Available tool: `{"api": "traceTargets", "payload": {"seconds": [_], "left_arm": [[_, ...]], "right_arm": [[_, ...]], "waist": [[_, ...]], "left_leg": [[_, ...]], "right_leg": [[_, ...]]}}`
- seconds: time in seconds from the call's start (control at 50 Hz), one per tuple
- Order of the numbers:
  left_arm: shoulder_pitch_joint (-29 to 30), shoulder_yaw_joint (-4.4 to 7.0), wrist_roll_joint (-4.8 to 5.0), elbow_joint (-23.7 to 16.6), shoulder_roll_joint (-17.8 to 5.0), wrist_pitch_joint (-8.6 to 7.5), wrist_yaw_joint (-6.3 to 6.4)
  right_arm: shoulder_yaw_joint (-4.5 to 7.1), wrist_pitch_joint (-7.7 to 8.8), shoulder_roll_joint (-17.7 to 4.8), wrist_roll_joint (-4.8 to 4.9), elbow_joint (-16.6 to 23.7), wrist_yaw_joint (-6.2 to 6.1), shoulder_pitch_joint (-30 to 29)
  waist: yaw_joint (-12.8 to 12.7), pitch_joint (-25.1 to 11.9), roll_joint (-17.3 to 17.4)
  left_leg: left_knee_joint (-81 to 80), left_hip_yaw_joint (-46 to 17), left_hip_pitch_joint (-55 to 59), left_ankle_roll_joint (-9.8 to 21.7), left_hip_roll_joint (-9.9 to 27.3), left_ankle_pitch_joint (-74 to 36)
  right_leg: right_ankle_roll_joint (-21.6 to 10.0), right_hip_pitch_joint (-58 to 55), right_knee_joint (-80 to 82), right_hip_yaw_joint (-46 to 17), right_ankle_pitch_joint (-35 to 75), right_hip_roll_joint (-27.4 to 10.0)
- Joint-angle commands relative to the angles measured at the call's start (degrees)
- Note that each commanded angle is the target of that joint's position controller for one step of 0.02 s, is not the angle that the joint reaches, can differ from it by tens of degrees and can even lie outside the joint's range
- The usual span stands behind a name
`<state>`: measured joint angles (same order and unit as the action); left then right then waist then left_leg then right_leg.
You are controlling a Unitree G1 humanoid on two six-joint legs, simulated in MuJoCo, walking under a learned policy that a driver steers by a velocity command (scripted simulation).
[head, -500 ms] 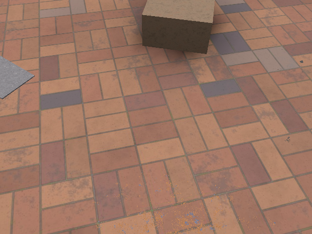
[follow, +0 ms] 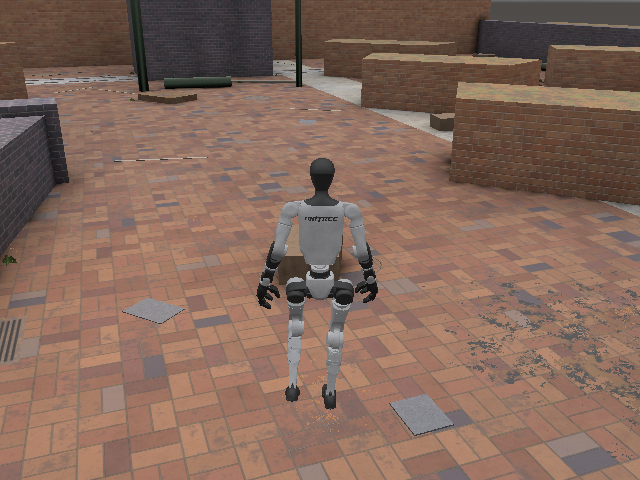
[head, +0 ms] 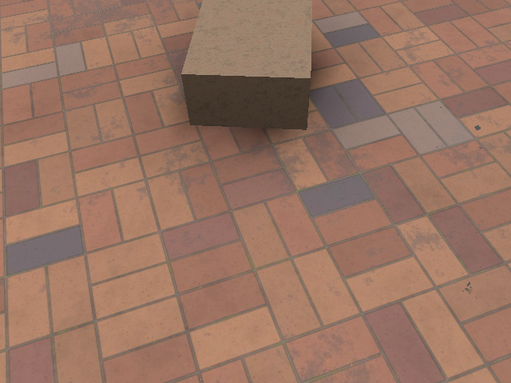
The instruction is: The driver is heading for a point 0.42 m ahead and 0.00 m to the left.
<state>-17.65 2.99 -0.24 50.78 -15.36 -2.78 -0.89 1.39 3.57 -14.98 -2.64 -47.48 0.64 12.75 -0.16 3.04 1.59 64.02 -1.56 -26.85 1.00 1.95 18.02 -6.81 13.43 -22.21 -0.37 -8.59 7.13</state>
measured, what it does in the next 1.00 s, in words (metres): walks ahead: left foot, then right foot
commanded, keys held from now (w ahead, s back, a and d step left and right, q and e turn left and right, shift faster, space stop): w+e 0.10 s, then w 0.22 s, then no key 0.68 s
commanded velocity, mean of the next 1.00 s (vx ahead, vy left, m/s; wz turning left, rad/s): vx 0.27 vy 0.00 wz -0.16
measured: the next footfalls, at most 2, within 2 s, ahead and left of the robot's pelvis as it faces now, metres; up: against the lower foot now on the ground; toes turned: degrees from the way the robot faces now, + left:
left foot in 0.34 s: +0.36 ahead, +0.11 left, +0.00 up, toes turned -7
right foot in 0.78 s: +0.38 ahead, -0.09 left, +0.00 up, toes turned -8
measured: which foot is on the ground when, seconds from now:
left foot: up 0.00-0.32, down 0.34-1.00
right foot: down 0.00-0.36, up 0.38-0.76, down 0.78-1.00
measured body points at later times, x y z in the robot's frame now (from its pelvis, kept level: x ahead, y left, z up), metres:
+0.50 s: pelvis +0.26 +0.05 +0.00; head +0.30 +0.06 +0.45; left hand +0.33 +0.31 -0.15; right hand +0.35 -0.23 -0.11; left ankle +0.32 +0.12 -0.74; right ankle +0.15 -0.06 -0.65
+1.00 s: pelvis +0.33 +0.02 +0.00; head +0.33 +0.01 +0.45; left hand +0.43 +0.25 -0.14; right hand +0.31 -0.22 -0.15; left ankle +0.32 +0.12 -0.74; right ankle +0.34 -0.08 -0.74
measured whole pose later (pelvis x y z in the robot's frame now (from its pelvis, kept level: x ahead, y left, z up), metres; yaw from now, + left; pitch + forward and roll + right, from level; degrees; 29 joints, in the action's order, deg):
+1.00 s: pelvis +0.33 +0.02 +0.00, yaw -9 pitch -2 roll +0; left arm -11.6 -0.2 -0.2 59.1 -11.1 -0.6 2.0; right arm -0.2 0.4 -11.3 -0.6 -58.7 -1.6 16.8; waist 0.9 1.3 0.7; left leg 21.8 2.4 -6.2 2.1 -1.7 13.9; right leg -1.6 10.9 -23.3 -0.3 -10.7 1.5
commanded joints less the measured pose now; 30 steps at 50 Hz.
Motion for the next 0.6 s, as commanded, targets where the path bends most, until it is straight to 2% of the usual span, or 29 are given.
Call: {"api": "traceTargets", "payload": {"seconds": [0.02, 0.06, 0.1, 0.16, 0.22, 0.26, 0.28, 0.3, 0.32, 0.34, 0.36, 0.38, 0.4, 0.42, 0.44, 0.46, 0.48, 0.5, 0.54, 0.6], "left_arm": [[-2.0, 2.07, 0.35, -2.4, -8.3, -1.13, 0.41], [-3.9, 2.29, 0.38, -2.2, -8.5, -0.91, 0.50], [-6.0, 2.49, 0.45, -1.9, -8.5, -0.74, 0.45], [-9.1, 2.41, 0.34, -1.1, -7.8, -0.79, 0.63], [-11.3, 2.10, -0.27, -0.3, -7.3, -0.90, 1.02], [-11.0, 2.15, -0.64, -0.3, -8.0, -1.00, 1.41], [-9.9, 2.22, -0.74, -0.5, -8.5, -1.06, 1.60], [-8.7, 2.30, -0.80, -0.7, -9.0, -1.15, 1.70], [-7.8, 2.34, -0.76, -0.7, -9.4, -1.25, 1.62], [-7.7, 1.99, -0.43, -0.4, -8.5, -1.42, 1.38], [-8.0, 1.01, 0.13, -2.3, -5.3, -1.76, 1.32], [-17.2, 0.63, 1.86, -1.3, -2.0, -1.27, 1.62], [-15.4, 1.32, -0.48, 0.1, -6.7, -0.56, 2.28], [-10.7, 1.33, -0.79, -0.3, -5.9, -0.38, 2.09], [-7.9, 0.96, -0.79, -0.8, -4.7, -0.27, 1.91], [-6.0, 1.01, -1.03, -1.1, -4.6, 0.26, 1.63], [-6.3, 0.88, -1.32, -1.0, -4.1, 0.93, 1.26], [-6.6, 0.81, -1.39, -0.6, -3.6, 1.51, 1.02], [-6.8, 0.53, -1.13, 0.0, -2.6, 2.25, 0.77], [-3.5, -0.38, -1.28, 0.2, -1.1, 2.89, 0.96]], "right_arm": [[0.76, -1.06, -4.5, -0.28, 3.3, 0.23, 2.4], [0.62, -1.25, -4.5, -0.19, 5.4, 0.27, -3.3], [0.39, -1.25, -4.2, 0.05, 7.0, 0.35, -7.9], [-0.08, -0.93, -3.5, 0.44, 8.3, 0.69, -12.1], [-0.42, -0.39, -3.4, 0.76, 9.6, 0.89, -16.0], [-0.25, 0.04, -4.2, 0.90, 10.2, 0.89, -16.1], [-0.02, 0.26, -4.8, 0.91, 9.8, 0.79, -14.3], [0.38, 0.49, -5.7, 0.96, 8.9, 0.53, -11.2], [0.97, 0.83, -6.7, 0.97, 7.1, 0.07, -5.6], [1.59, 1.60, -8.0, 0.42, 5.0, -0.65, 1.7], [2.31, 2.19, -11.7, -0.81, 4.3, -1.58, 10.6], [3.85, 1.25, -16.4, -0.56, 3.2, -1.39, 11.3], [3.06, 0.63, -11.4, 1.64, 3.6, -0.75, 8.8], [1.94, 0.83, -7.2, 2.09, 4.1, -0.53, 4.5], [1.19, 1.09, -4.7, 1.83, 4.0, -0.37, 2.2], [0.73, 1.36, -3.5, 1.98, 3.5, -0.55, 1.8], [0.49, 1.53, -3.2, 2.11, 2.7, -0.65, 1.4], [0.42, 1.84, -3.5, 2.11, 2.0, -0.58, 2.0], [0.41, 2.14, -4.4, 2.08, 0.9, -0.67, 2.3], [-0.05, 1.64, -4.4, 1.84, -0.5, -0.88, 1.7]], "waist": [[1.6, -2.4, -4.0], [0.1, -0.5, -4.1], [-1.7, -0.2, -4.5], [-3.9, -0.9, -5.1], [-5.5, -0.7, -5.4], [-4.9, -0.5, -5.9], [-3.6, -0.6, -6.2], [-2.0, -1.3, -6.5], [0.5, -3.6, -5.8], [3.8, -7.5, -3.2], [6.6, -15.5, 2.5], [2.9, -19.5, 15.1], [1.6, -14.5, 4.7], [0.9, -8.5, 0.6], [0.3, -6.2, -0.5], [-0.1, -5.1, 1.4], [-1.1, -5.2, 3.6], [-1.4, -6.0, 4.3], [-2.5, -7.5, 4.0], [-2.8, -7.2, 4.5]], "left_leg": [[-4.4, 0.2, -5.3, -2.6, 2.3, -2.3], [-10.5, 0.9, -8.1, -4.0, 2.8, -6.8], [-16.4, 1.1, -9.2, -4.6, 2.6, -11.8], [-23.3, 1.6, -9.1, -4.1, 1.8, -17.1], [-28.0, 2.3, -8.1, -2.7, 0.7, -17.8], [-30.9, 2.0, -5.8, -1.1, 0.0, -15.4], [-32.8, 1.8, -2.7, -0.1, -0.4, -13.6], [-34.4, 2.1, 2.0, 0.9, -1.5, -11.3], [-36.8, 2.9, 9.1, 2.1, -3.1, -9.7], [-39.7, 1.3, 19.3, 3.7, -1.4, -12.8], [-39.1, -11.6, 32.4, 6.7, 11.4, -15.6], [-42.4, -33.6, 41.5, 15.7, 24.2, -28.4], [-43.0, -33.8, 35.6, 15.6, 22.4, -33.5], [-42.9, -24.1, 29.4, 14.6, 19.7, -39.9], [-43.9, -17.4, 25.6, 13.0, 16.9, -47.1], [-45.0, -12.7, 23.7, 11.4, 14.4, -50.7], [-46.0, -9.4, 21.5, 10.5, 12.4, -52.7], [-46.2, -7.5, 20.4, 10.2, 11.5, -55.9], [-46.6, -4.6, 19.5, 10.9, 10.9, -59.1], [-46.5, -0.9, 17.5, 10.0, 8.9, -57.3]], "right_leg": [[-9.5, -2.5, 11.5, -17.0, 11.5, -14.5], [-8.9, -2.1, 12.8, -16.9, 9.5, -13.6], [-7.5, -3.6, 12.5, -17.1, 9.8, -12.7], [-5.8, -8.0, 11.1, -15.9, 13.6, -12.6], [-5.2, -12.0, 9.0, -16.1, 19.1, -13.9], [-4.5, -14.1, 7.1, -17.0, 22.2, -15.6], [-3.7, -14.2, 6.0, -17.2, 24.0, -16.2], [-2.8, -13.8, 3.6, -16.9, 28.4, -16.2], [-1.9, -13.5, -2.3, -15.7, 34.4, -15.0], [-0.4, -10.8, -12.7, -12.8, 34.9, -11.7], [1.2, -2.6, -27.8, -9.8, 19.0, -8.3], [3.5, 12.5, -44.6, -3.7, -21.4, 1.8], [3.3, 15.9, -49.1, -6.6, -21.6, -1.5], [3.7, 15.9, -48.9, -7.4, -18.2, -2.9], [4.2, 15.4, -46.6, -6.9, -16.2, -4.5], [4.7, 14.7, -43.9, -6.4, -15.2, -5.7], [5.4, 12.7, -41.9, -5.7, -14.3, -5.9], [5.9, 10.6, -40.6, -5.2, -13.1, -5.3], [6.7, 8.8, -37.7, -4.4, -11.2, -4.8], [7.5, 6.6, -27.0, -2.1, -8.0, -6.0]]}}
